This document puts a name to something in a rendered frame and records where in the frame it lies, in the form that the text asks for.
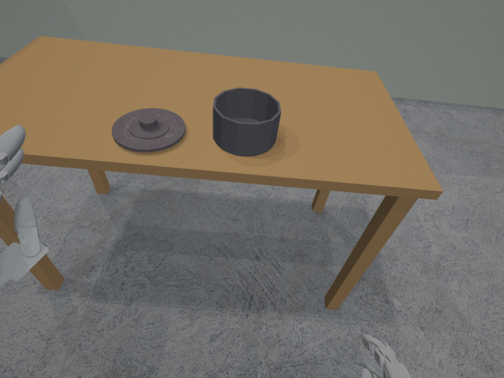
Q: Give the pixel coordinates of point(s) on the pot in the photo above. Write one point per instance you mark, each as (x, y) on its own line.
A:
(245, 121)

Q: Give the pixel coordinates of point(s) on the robot left hand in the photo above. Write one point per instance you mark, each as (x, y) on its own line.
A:
(17, 259)

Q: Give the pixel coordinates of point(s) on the robot right hand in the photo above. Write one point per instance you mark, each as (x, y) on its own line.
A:
(385, 357)

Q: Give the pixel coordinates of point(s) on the lid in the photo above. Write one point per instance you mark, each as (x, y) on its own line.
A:
(127, 132)

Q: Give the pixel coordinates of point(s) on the knob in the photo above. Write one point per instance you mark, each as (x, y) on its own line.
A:
(148, 121)

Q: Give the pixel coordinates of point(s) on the table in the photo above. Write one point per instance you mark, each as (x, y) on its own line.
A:
(339, 130)

